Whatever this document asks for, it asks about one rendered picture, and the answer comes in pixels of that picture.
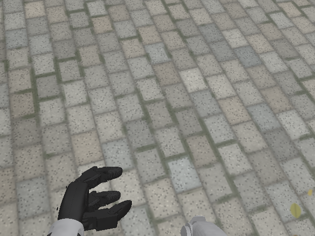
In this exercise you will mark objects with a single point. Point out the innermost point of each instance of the right robot thigh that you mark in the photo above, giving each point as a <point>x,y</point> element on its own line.
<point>201,228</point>

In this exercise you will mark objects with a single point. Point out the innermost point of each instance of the robot left forearm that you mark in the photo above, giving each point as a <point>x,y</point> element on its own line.
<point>66,227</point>

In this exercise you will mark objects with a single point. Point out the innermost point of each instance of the right robot shin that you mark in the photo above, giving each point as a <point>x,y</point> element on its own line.
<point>198,218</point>

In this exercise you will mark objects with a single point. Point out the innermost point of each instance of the left robot hand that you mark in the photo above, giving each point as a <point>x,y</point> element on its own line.
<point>82,205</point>

